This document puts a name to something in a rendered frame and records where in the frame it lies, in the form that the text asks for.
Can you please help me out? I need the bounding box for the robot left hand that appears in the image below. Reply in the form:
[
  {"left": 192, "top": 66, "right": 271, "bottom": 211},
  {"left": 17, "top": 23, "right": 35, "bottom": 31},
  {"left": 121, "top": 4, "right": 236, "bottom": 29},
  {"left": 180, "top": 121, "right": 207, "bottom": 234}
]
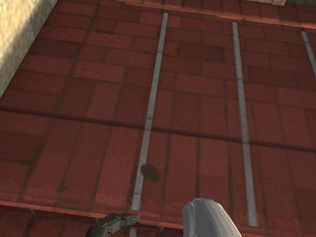
[{"left": 85, "top": 212, "right": 140, "bottom": 237}]

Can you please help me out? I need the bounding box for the robot right thigh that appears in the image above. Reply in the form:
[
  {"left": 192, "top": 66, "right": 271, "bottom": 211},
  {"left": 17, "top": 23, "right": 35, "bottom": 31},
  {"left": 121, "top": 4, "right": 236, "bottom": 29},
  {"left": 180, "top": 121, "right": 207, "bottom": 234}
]
[{"left": 183, "top": 198, "right": 242, "bottom": 237}]

